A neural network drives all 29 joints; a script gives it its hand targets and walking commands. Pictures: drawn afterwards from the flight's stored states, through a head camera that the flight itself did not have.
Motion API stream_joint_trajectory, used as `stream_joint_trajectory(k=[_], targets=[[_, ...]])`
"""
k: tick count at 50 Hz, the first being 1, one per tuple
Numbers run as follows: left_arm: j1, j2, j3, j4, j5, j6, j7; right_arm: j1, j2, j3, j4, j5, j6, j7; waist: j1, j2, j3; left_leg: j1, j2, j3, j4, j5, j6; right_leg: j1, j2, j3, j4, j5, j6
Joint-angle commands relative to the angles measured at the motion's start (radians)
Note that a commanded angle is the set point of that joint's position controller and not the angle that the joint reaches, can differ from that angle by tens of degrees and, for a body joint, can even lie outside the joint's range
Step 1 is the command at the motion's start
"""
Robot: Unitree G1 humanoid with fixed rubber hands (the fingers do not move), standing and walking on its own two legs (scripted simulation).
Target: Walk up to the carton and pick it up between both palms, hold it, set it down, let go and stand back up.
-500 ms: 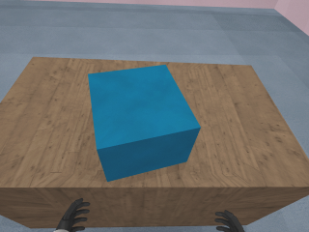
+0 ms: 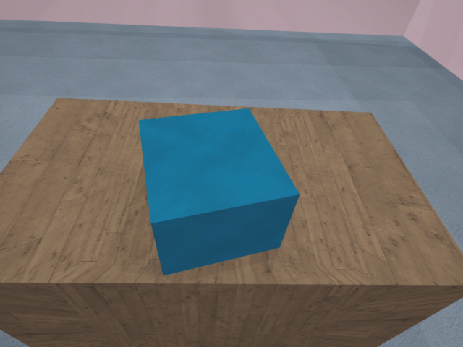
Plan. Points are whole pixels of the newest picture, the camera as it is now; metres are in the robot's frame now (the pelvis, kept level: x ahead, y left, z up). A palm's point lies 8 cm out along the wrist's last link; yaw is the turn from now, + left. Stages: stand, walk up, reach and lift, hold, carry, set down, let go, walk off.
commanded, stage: stand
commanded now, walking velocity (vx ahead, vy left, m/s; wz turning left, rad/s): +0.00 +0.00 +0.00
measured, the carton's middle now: (209, 184) +0.51 +0.07 -0.05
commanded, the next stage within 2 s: none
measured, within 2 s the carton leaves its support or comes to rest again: neither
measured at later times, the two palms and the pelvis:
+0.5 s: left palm out of the picture +0.05 +0.31 -0.12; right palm out of the picture +0.04 -0.29 -0.11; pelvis -0.01 +0.01 +0.00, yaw +0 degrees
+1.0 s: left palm out of the picture +0.07 +0.31 -0.12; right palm out of the picture +0.07 -0.29 -0.11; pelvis +0.00 +0.01 +0.00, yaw -1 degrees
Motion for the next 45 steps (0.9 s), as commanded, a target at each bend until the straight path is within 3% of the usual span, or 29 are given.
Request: stream_joint_trajectory(k=[1,12,19,32,45], targets=[[-0.073,0.186,0.038,-0.04,-0.008,-0.033,0.01,-0.06,-0.202,-0.042,-0.045,0.004,-0.027,-0.013,-0.003,0.048,-0.024,0.049,0.107,-0.108,-0.079,0.082,0.035,-0.073,-0.131,0.106,-0.093,0.053,-0.02],[-0.064,0.18,0.028,0.045,-0.016,-0.028,0.009,-0.06,-0.212,-0.027,0.016,0.005,-0.03,-0.018,0.002,0.042,-0.006,0.011,0.111,-0.135,-0.134,-0.053,0.04,-0.069,-0.125,0.106,-0.09,0.002,-0.019],[-0.073,0.183,0.026,0.059,-0.019,-0.029,0.013,-0.064,-0.201,-0.022,0.038,0.006,-0.032,-0.021,0.001,0.023,-0.013,0.029,0.11,-0.13,-0.13,-0.002,0.039,-0.069,-0.129,0.108,-0.09,0.031,-0.018],[-0.087,0.193,0.021,0.075,-0.019,-0.028,0.02,-0.081,-0.203,-0.021,0.062,0.01,-0.03,-0.024,-0.005,0.042,-0.019,0.061,0.115,-0.119,-0.117,0.106,0.036,-0.06,-0.141,0.11,-0.099,0.094,-0.014],[-0.095,0.186,0.02,0.076,-0.018,-0.027,0.021,-0.104,-0.2,-0.023,0.071,0.01,-0.029,-0.023,-0.004,0.036,-0.04,0.092,0.118,-0.111,-0.123,0.139,0.031,-0.043,-0.146,0.104,-0.105,0.125,-0.011]])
